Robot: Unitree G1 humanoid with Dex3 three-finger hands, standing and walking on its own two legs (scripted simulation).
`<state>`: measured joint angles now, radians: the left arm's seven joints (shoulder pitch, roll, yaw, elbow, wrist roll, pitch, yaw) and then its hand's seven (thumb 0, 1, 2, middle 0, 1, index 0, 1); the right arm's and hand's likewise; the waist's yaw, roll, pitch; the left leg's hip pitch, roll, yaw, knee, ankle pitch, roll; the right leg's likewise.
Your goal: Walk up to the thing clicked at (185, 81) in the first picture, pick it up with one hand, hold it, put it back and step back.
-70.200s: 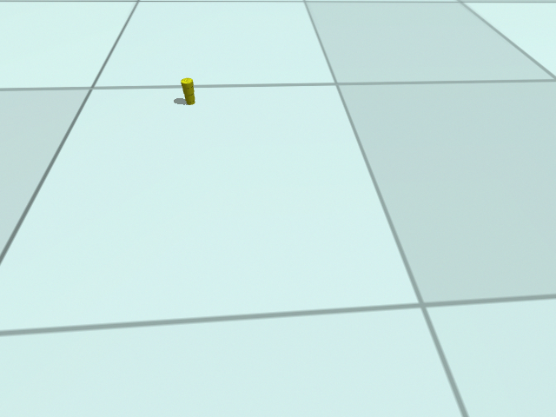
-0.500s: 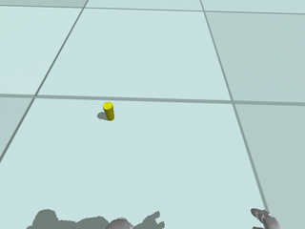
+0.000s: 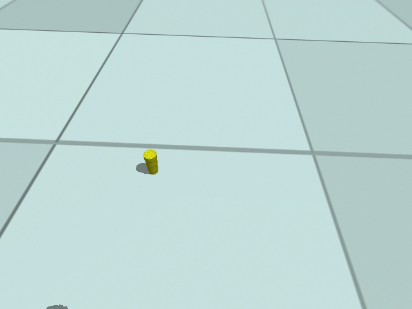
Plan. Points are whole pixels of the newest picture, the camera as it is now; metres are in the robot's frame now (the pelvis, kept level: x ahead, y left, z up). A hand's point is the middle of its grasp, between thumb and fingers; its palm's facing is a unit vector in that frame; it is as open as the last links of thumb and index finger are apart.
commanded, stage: step back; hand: left
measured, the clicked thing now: (151, 163) +1.03 +0.30 -0.69
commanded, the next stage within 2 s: stand in 0.56 s
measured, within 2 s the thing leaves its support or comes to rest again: neither
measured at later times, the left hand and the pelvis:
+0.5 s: hand out of the picture +0.12 +0.28 -0.15, palm faces +0.01 -0.93 -0.35, open 7.4 cm; pelvis +0.05 +0.02 +0.00, yaw +1 degrees
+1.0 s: hand out of the picture +0.13 +0.27 -0.14, palm faces -0.01 -0.94 -0.34, open 7.4 cm; pelvis +0.04 +0.02 +0.02, yaw +0 degrees
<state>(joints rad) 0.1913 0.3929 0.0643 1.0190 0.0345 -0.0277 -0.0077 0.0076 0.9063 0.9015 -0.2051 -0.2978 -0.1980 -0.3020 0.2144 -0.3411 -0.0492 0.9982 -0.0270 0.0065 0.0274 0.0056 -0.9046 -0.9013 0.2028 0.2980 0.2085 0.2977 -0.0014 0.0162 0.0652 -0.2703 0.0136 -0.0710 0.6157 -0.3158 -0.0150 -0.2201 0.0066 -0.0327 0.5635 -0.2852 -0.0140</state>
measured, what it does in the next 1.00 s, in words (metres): stands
